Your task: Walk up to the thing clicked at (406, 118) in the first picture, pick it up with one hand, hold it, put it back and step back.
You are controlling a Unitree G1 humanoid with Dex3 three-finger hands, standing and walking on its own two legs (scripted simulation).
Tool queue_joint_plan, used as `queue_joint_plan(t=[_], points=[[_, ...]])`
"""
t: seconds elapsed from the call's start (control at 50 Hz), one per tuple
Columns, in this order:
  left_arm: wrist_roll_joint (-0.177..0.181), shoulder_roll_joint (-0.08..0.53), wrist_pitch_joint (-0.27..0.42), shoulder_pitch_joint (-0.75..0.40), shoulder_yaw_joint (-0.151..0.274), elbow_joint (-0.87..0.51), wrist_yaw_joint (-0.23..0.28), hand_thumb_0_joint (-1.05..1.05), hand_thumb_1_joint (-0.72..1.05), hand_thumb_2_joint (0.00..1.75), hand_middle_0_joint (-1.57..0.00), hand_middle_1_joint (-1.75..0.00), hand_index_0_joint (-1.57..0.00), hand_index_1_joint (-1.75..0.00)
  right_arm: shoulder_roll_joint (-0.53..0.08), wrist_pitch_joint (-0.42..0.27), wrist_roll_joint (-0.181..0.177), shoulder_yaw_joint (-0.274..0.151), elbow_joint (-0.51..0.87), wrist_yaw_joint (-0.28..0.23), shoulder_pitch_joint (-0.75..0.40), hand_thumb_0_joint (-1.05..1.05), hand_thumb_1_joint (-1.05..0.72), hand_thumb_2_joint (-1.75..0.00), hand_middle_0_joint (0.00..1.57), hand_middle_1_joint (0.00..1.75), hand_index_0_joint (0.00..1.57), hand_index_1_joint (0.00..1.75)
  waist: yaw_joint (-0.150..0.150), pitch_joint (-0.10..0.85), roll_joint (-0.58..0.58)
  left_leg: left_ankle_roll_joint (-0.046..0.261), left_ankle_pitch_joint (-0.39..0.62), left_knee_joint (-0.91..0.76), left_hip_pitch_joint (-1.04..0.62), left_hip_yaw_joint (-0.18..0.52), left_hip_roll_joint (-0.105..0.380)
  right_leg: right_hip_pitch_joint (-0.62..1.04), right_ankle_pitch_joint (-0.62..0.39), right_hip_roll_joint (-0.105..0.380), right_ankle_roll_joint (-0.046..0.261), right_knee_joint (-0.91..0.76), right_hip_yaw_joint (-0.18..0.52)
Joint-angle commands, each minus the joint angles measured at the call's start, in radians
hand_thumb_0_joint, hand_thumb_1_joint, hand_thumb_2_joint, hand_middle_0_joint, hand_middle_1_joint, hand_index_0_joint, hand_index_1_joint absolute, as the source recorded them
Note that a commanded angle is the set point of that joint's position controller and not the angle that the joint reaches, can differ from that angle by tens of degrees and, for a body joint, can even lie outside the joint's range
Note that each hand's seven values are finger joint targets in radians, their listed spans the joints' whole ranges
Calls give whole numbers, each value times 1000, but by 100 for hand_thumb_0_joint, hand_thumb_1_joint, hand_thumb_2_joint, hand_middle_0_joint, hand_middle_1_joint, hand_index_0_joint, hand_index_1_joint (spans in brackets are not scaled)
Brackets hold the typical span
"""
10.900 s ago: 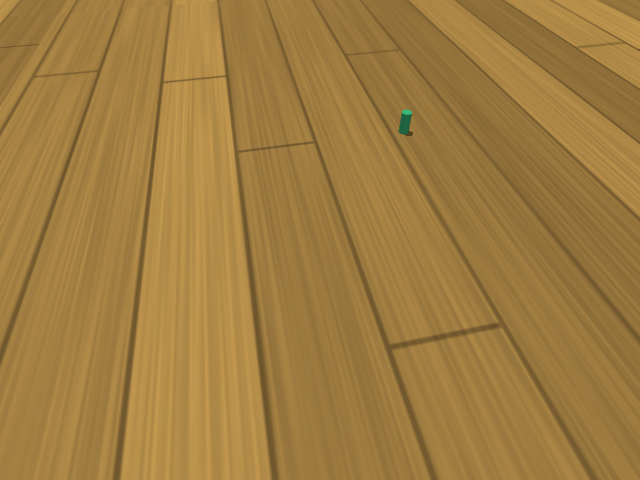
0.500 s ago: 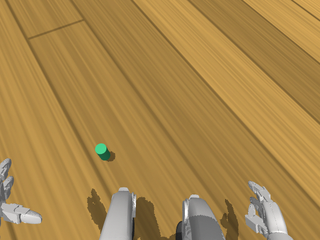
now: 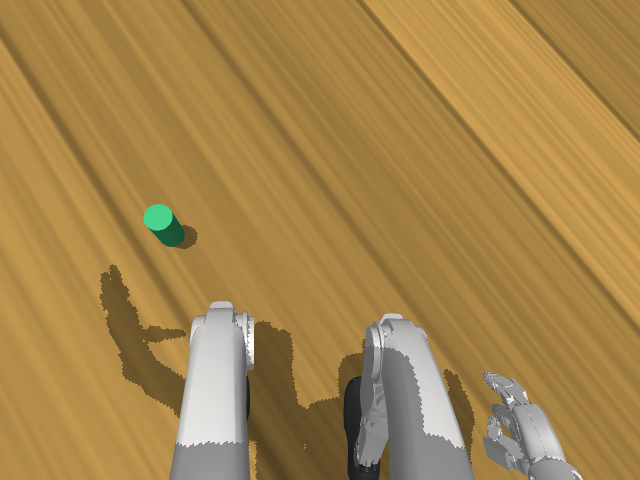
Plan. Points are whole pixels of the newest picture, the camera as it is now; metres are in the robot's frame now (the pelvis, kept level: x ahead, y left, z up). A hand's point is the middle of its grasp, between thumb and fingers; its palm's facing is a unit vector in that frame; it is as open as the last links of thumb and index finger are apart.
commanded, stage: go down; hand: left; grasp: from the side
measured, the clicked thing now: (165, 226) +0.49 +0.31 -0.42
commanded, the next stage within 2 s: approach in 1.12 s
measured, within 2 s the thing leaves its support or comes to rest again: neither
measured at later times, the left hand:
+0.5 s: hand out of the picture +0.36 +0.46 -0.06, palm faces +0.39 -0.91 -0.10, open 17.1 cm
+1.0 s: hand out of the picture +0.38 +0.48 -0.09, palm faces +0.39 -0.92 -0.08, open 17.4 cm
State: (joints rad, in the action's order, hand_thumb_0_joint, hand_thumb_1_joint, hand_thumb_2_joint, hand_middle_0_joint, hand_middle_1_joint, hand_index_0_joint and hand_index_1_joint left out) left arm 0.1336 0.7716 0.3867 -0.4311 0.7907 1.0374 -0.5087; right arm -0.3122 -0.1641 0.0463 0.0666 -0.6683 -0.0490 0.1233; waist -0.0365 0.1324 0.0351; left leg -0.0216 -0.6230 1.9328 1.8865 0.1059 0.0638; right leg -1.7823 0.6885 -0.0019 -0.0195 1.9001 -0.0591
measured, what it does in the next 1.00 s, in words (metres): lowers itself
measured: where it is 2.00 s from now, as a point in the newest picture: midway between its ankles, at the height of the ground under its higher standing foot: (296, 445)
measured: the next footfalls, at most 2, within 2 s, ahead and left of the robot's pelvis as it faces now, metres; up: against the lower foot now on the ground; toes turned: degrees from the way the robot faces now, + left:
none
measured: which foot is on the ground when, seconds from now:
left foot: down 0.00-1.00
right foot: down 0.00-1.00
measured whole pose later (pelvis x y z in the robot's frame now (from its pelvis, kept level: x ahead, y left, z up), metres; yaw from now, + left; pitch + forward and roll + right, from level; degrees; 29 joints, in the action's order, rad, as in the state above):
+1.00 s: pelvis -0.01 +0.01 -0.11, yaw -5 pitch +30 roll -10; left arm 0.17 1.06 0.39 -0.65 0.98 1.16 -0.65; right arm -0.37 -0.14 0.09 0.15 -0.68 -0.02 0.09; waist -0.08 0.02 0.07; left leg -0.01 -0.65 2.30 2.19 0.19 0.06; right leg -2.05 0.72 -0.03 -0.04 2.23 -0.10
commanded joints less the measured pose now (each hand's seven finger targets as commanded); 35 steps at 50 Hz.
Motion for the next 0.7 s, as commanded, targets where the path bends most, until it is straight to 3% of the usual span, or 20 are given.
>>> queue_joint_plan(t=[0.0, 0.06, 0.18, 0.24, 0.32, 0.48, 0.56, 0.58, 0.62, 0.64, 0.68], points=[[40, 460, 72, -192, 103, -170, -33, 0, -39, 7, -3, -8, -3, -7, -231, -30, 2, -70, 67, -21, 93, 0, -90, -90, 20, 30, 20, 30, 43, 580, -243, 32, 49, -224, -490, -14, -3, 140, -91, -27, 55, -167, -15], [38, 524, 71, -206, 140, -168, -43, 0, -41, 8, -3, -8, -3, -7, -240, -24, 9, -60, 58, -20, 90, 0, -90, -90, 20, 30, 20, 30, 60, 600, -270, 31, 67, -194, -469, -14, -1, 127, -101, -29, 57, -126, -23], [48, 551, 65, -204, 176, -114, -60, 0, -43, 9, -3, -8, -3, -8, -253, -14, 11, -53, 40, -17, 87, 0, -91, -91, 20, 30, 20, 30, 54, 550, -265, 32, 66, -145, -394, -5, 3, 60, -101, -33, 58, -59, -40], [52, 589, 71, -258, 191, -131, -76, 0, -46, 9, -3, -8, -3, -8, -258, -16, 18, -48, 31, -14, 93, 0, -91, -91, 20, 30, 20, 30, 47, 589, -273, 33, 120, -96, -395, -11, 3, 54, -133, -34, 59, -29, -40], [54, 576, 73, -300, 172, -87, -102, 0, -48, 11, -3, -9, -3, -9, -268, -16, 25, -50, 15, -14, 100, 0, -92, -91, 20, 30, 20, 30, 13, 544, -251, 38, 108, -47, -333, -20, 3, 25, -122, -36, 57, -11, -46], [42, 702, 75, -372, 211, -73, -118, 0, -50, 9, -4, -9, -4, -9, -285, -8, 37, -27, 11, -7, 100, 0, -91, -91, 20, 30, 20, 30, 25, 562, -271, 37, 51, 2, -270, -30, 3, 26, -84, -43, 54, 35, -57], [42, 708, 65, -359, 210, -41, -122, 0, -51, 10, -4, -10, -4, -10, -292, -4, 40, -19, -6, -5, 108, 0, -91, -91, 20, 30, 20, 30, 23, 529, -270, 37, 20, 12, -243, -20, 5, -4, -61, -48, 54, 58, -70], [45, 732, 69, -375, 227, -79, -122, 0, -52, 10, -4, -11, -4, -11, -297, -3, 38, -22, 3, -4, 96, 0, -91, -91, 20, 30, 20, 30, 36, 539, -293, 36, 19, 13, -257, -20, 6, -20, -64, -49, 56, 64, -71], [44, 761, 66, -378, 239, -79, -120, 0, -54, 9, -5, -10, -5, -11, -301, -1, 38, -14, 13, -4, 96, 0, -92, -91, 20, 30, 20, 30, 31, 550, -311, 34, 37, 22, -260, -16, 5, -11, -79, -49, 55, 79, -77], [45, 730, 64, -354, 226, -54, -122, 0, -55, 11, -4, -11, -4, -12, -304, 2, 37, -14, 7, -2, 96, 0, -92, -91, 20, 30, 20, 30, 26, 533, -321, 30, 43, 14, -277, -3, 9, -42, -87, -48, 57, 99, -85], [53, 723, 60, -362, 219, -53, -127, 0, -54, 11, -4, -11, -4, -12, -304, 4, 36, -13, 3, -1, 97, 0, -92, -91, 20, 30, 20, 30, 17, 520, -297, 34, 37, 34, -254, -7, 5, -51, -77, -51, 57, 89, -83]])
